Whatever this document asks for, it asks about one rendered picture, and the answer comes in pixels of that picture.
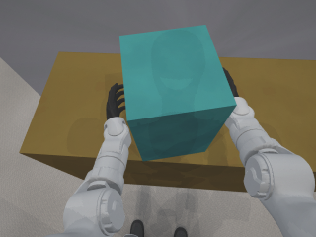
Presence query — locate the robot foot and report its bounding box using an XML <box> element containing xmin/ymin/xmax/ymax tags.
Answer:
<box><xmin>174</xmin><ymin>227</ymin><xmax>188</xmax><ymax>237</ymax></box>
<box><xmin>130</xmin><ymin>219</ymin><xmax>144</xmax><ymax>237</ymax></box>

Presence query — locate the carton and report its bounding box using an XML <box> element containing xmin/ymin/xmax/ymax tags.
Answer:
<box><xmin>119</xmin><ymin>25</ymin><xmax>237</xmax><ymax>162</ymax></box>

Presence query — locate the robot left foot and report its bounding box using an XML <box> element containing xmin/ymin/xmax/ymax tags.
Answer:
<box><xmin>130</xmin><ymin>219</ymin><xmax>144</xmax><ymax>237</ymax></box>

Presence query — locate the right robot hand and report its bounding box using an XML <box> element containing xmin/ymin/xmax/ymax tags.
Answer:
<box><xmin>222</xmin><ymin>67</ymin><xmax>239</xmax><ymax>97</ymax></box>

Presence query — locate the robot right foot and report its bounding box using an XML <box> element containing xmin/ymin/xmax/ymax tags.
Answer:
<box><xmin>174</xmin><ymin>227</ymin><xmax>188</xmax><ymax>237</ymax></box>

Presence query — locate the pedestal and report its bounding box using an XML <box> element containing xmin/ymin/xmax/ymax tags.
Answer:
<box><xmin>19</xmin><ymin>51</ymin><xmax>316</xmax><ymax>193</ymax></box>

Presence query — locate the left robot hand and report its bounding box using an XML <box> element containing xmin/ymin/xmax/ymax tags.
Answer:
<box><xmin>106</xmin><ymin>83</ymin><xmax>126</xmax><ymax>120</ymax></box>

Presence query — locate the left robot forearm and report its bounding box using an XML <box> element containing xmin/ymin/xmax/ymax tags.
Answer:
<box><xmin>63</xmin><ymin>117</ymin><xmax>132</xmax><ymax>226</ymax></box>

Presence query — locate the right robot forearm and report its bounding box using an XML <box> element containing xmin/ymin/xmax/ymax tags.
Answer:
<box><xmin>224</xmin><ymin>97</ymin><xmax>315</xmax><ymax>193</ymax></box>

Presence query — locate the left robot upper arm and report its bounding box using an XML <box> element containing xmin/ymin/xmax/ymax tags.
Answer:
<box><xmin>44</xmin><ymin>187</ymin><xmax>125</xmax><ymax>237</ymax></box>

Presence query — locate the right robot upper arm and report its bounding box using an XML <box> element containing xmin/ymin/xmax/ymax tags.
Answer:
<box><xmin>243</xmin><ymin>153</ymin><xmax>316</xmax><ymax>237</ymax></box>

